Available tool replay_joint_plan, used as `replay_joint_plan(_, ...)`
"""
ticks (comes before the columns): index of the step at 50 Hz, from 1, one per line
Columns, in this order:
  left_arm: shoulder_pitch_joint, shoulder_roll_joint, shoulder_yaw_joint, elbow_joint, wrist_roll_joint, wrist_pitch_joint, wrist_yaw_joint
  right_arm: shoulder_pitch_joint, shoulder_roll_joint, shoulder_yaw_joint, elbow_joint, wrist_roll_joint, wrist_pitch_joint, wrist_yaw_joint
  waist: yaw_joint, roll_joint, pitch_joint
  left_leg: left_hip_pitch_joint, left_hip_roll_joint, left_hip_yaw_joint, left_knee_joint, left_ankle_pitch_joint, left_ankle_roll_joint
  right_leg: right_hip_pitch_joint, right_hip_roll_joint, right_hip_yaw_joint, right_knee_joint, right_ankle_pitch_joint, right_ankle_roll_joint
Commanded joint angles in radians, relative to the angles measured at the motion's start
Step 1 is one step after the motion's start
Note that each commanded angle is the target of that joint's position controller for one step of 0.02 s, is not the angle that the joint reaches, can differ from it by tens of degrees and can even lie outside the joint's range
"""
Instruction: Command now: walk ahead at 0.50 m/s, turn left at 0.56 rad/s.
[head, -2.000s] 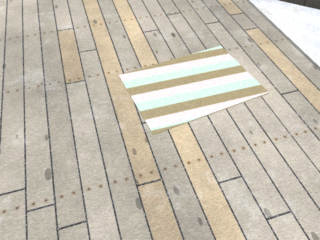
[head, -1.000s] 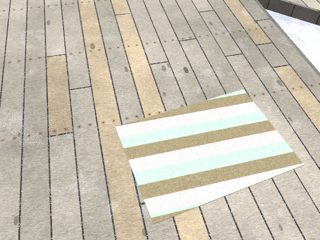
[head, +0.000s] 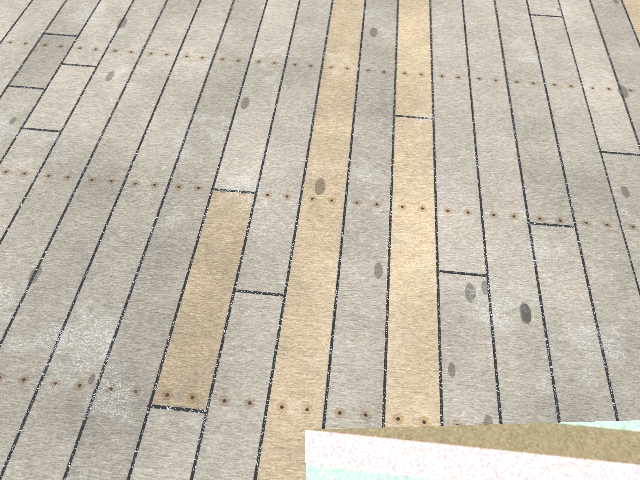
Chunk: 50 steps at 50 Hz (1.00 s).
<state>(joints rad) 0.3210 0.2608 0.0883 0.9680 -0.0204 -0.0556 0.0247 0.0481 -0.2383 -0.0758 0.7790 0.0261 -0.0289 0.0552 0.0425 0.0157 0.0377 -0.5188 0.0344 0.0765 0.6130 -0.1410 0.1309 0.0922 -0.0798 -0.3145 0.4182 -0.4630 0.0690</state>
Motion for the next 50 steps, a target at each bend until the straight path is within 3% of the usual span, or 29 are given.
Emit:
replay_joint_plan(1,-0.049,0.107,0.007,-0.100,0.039,-0.011,0.003,0.383,-0.306,-0.110,0.040,0.007,0.005,-0.035,-0.185,0.153,-0.222,0.668,0.114,-0.305,-0.070,0.056,0.130,-0.456,-0.081,0.050,0.718,0.364,-0.066)
replay_joint_plan(2,0.009,0.026,-0.023,-0.157,0.023,-0.054,-0.012,0.352,-0.349,-0.104,0.003,-0.005,-0.015,-0.025,-0.095,0.270,-0.386,0.920,0.306,-0.904,-0.274,-0.191,0.338,-0.791,0.120,0.279,0.987,-0.161,-0.033)
replay_joint_plan(3,-0.137,0.123,-0.003,-0.175,-0.023,-0.089,-0.023,0.367,-0.251,-0.077,0.001,-0.012,-0.027,-0.017,-0.164,0.097,-0.339,0.903,0.294,-0.858,-0.351,-0.189,0.269,-0.907,0.071,0.400,1.023,-0.098,-0.062)
replay_joint_plan(4,-0.181,0.131,-0.001,-0.190,-0.036,-0.104,-0.027,0.324,-0.208,-0.065,0.002,-0.011,-0.039,-0.018,-0.145,0.073,-0.219,0.794,0.262,-0.700,-0.340,-0.113,0.224,-0.949,0.028,0.388,0.964,0.000,-0.091)
replay_joint_plan(5,-0.174,0.123,0.000,-0.169,-0.014,-0.106,-0.017,0.243,-0.175,-0.053,-0.018,-0.006,-0.045,-0.019,-0.095,-0.020,-0.156,0.637,0.215,-0.578,-0.333,-0.008,0.185,-0.877,-0.021,0.394,0.880,0.081,-0.094)
replay_joint_plan(6,-0.162,0.133,0.010,-0.161,0.012,-0.097,-0.010,0.183,-0.144,-0.043,-0.035,-0.010,-0.045,-0.023,-0.058,-0.022,-0.118,0.508,0.183,-0.496,-0.346,0.087,0.169,-0.800,-0.046,0.394,0.802,0.126,-0.086)
replay_joint_plan(8,-0.137,0.128,0.017,-0.168,0.020,-0.071,-0.013,0.162,-0.140,-0.038,-0.048,-0.018,-0.049,-0.033,-0.018,0.010,-0.110,0.397,0.153,-0.438,-0.375,0.196,0.170,-0.708,-0.061,0.396,0.720,0.159,-0.062)
replay_joint_plan(13,-0.285,0.084,0.005,-0.225,0.039,-0.046,-0.005,0.233,-0.191,-0.048,-0.039,-0.012,-0.041,-0.070,-0.046,0.025,-0.046,0.300,0.074,-0.296,-0.349,0.491,0.117,-0.707,0.009,0.348,0.410,0.363,-0.009)
replay_joint_plan(16,-0.356,0.063,-0.007,-0.252,0.029,-0.049,-0.019,0.267,-0.188,-0.050,-0.036,-0.007,-0.017,-0.081,-0.079,0.079,-0.071,0.278,0.029,-0.270,-0.295,0.486,0.051,-0.612,0.080,0.330,0.215,0.526,-0.022)
replay_joint_plan(20,-0.377,0.089,-0.007,-0.268,0.028,-0.050,-0.040,0.286,-0.159,-0.041,-0.029,-0.009,0.002,-0.097,-0.095,0.098,-0.089,0.374,0.071,-0.345,-0.215,0.372,0.028,-0.583,0.095,0.355,0.091,0.575,-0.043)
replay_joint_plan(22,-0.323,0.113,-0.003,-0.250,0.039,-0.066,-0.050,0.269,-0.138,-0.031,-0.025,-0.021,-0.003,-0.102,-0.075,0.108,-0.108,0.437,0.101,-0.368,-0.140,0.426,0.022,-0.542,0.080,0.359,0.062,0.546,-0.079)
replay_joint_plan(23,-0.255,0.118,-0.001,-0.226,0.048,-0.076,-0.052,0.245,-0.124,-0.023,-0.026,-0.023,-0.006,-0.101,-0.036,0.102,-0.130,0.449,0.078,-0.349,-0.068,0.486,0.005,-0.458,0.084,0.338,-0.003,0.598,-0.106)
replay_joint_plan(24,-0.196,0.146,0.003,-0.210,0.064,-0.084,-0.050,0.254,-0.107,-0.016,-0.031,-0.033,-0.012,-0.096,-0.019,0.058,-0.189,0.426,0.017,-0.317,0.048,0.461,-0.030,-0.310,0.036,0.370,-0.013,0.850,-0.142)
replay_joint_plan(25,-0.140,0.184,0.005,-0.209,0.083,-0.084,-0.052,0.336,-0.083,-0.006,-0.032,-0.052,-0.019,-0.093,-0.041,-0.087,-0.303,0.273,-0.066,-0.275,0.273,0.139,-0.077,-0.053,-0.113,0.543,0.082,1.247,-0.249)
replay_joint_plan(26,-0.116,0.134,-0.009,-0.181,0.075,-0.069,-0.057,0.494,-0.073,0.003,0.004,-0.036,-0.017,-0.084,-0.083,-0.288,-0.415,0.114,-0.116,-0.236,0.479,-0.470,-0.145,0.111,-0.293,0.800,0.062,1.295,-0.425)
replay_joint_plan(27,-0.134,0.093,-0.021,-0.190,0.027,-0.053,-0.063,0.457,-0.161,-0.010,0.011,-0.035,-0.005,-0.077,-0.067,-0.205,-0.376,0.064,-0.079,-0.245,0.535,-0.528,-0.169,0.050,-0.275,0.880,0.006,0.986,-0.426)
replay_joint_plan(28,-0.180,0.097,-0.022,-0.204,0.009,-0.037,-0.065,0.335,-0.188,-0.021,-0.012,-0.030,0.012,-0.079,-0.041,-0.131,-0.263,0.004,-0.062,-0.227,0.580,-0.486,-0.189,-0.044,-0.224,0.839,-0.023,0.761,-0.384)
replay_joint_plan(30,-0.240,0.161,-0.006,-0.234,0.012,-0.007,-0.058,0.214,-0.190,-0.032,-0.049,-0.030,0.042,-0.093,-0.040,-0.052,-0.139,-0.051,-0.051,-0.190,0.577,-0.413,-0.194,-0.221,-0.179,0.813,-0.099,0.461,-0.341)
replay_joint_plan(31,-0.250,0.176,-0.001,-0.239,0.021,0.005,-0.050,0.209,-0.174,-0.032,-0.053,-0.028,0.051,-0.099,-0.054,-0.065,-0.115,-0.013,-0.042,-0.187,0.523,-0.385,-0.187,-0.301,-0.147,0.781,-0.130,0.386,-0.316)
replay_joint_plan(33,-0.249,0.167,0.004,-0.245,0.026,0.023,-0.039,0.217,-0.123,-0.021,-0.048,-0.028,0.049,-0.111,-0.060,-0.126,-0.112,0.055,-0.055,-0.158,0.357,-0.359,-0.182,-0.357,-0.077,0.710,-0.155,0.317,-0.277)
replay_joint_plan(35,-0.231,0.171,0.012,-0.249,0.023,0.034,-0.025,0.209,-0.106,-0.018,-0.044,-0.029,0.043,-0.118,-0.053,-0.157,-0.147,0.101,-0.070,-0.150,0.267,-0.323,-0.184,-0.356,-0.057,0.701,-0.160,0.275,-0.275)
replay_joint_plan(41,-0.212,0.181,0.027,-0.271,0.008,0.064,-0.002,0.164,-0.118,-0.016,-0.054,-0.021,0.022,-0.104,-0.038,-0.179,-0.149,0.186,-0.085,-0.163,0.052,-0.202,-0.175,-0.378,-0.051,0.773,-0.167,0.149,-0.259)
replay_joint_plan(43,-0.220,0.181,0.028,-0.280,0.000,0.077,0.005,0.194,-0.120,-0.019,-0.045,-0.018,0.009,-0.094,-0.063,-0.177,-0.137,0.266,-0.091,-0.144,-0.098,-0.123,-0.153,-0.406,-0.029,0.778,-0.141,0.131,-0.234)
replay_joint_plan(44,-0.211,0.175,0.026,-0.282,-0.005,0.083,0.008,0.217,-0.131,-0.023,-0.038,-0.018,0.005,-0.089,-0.077,-0.169,-0.130,0.338,-0.077,-0.140,-0.185,-0.080,-0.133,-0.446,-0.001,0.767,-0.117,0.105,-0.207)
replay_joint_plan(45,-0.191,0.148,0.018,-0.285,-0.005,0.085,0.011,0.249,-0.183,-0.037,-0.039,-0.031,0.003,-0.093,-0.081,-0.107,-0.138,0.436,0.045,-0.228,-0.255,-0.091,-0.089,-0.538,0.045,0.721,-0.027,0.030,-0.159)
replay_joint_plan(46,-0.216,0.112,0.011,-0.325,-0.008,0.078,0.008,0.244,-0.273,-0.056,-0.042,-0.063,0.010,-0.096,-0.056,0.158,-0.095,0.432,0.244,-0.467,-0.335,-0.102,0.035,-0.717,0.186,0.519,0.200,-0.065,-0.106)
replay_joint_plan(47,-0.188,0.159,0.026,-0.323,0.003,0.063,0.003,0.170,-0.252,-0.051,-0.073,-0.094,0.006,-0.094,-0.042,0.253,-0.091,0.351,0.368,-0.597,-0.369,0.030,0.123,-0.733,0.188,0.457,0.463,-0.125,-0.069)
replay_joint_plan(48,-0.140,0.205,0.044,-0.293,0.006,0.063,-0.002,0.101,-0.194,-0.032,-0.106,-0.088,0.001,-0.100,-0.013,0.169,-0.095,0.326,0.340,-0.518,-0.347,0.101,0.114,-0.710,0.158,0.477,0.612,-0.076,-0.053)
replay_joint_plan(50,-0.074,0.185,0.047,-0.247,0.008,0.088,0.004,0.035,-0.152,-0.019,-0.124,-0.045,-0.003,-0.104,0.008,0.092,-0.078,0.343,0.237,-0.347,-0.305,0.143,0.039,-0.727,0.147,0.449,0.744,0.028,-0.019)
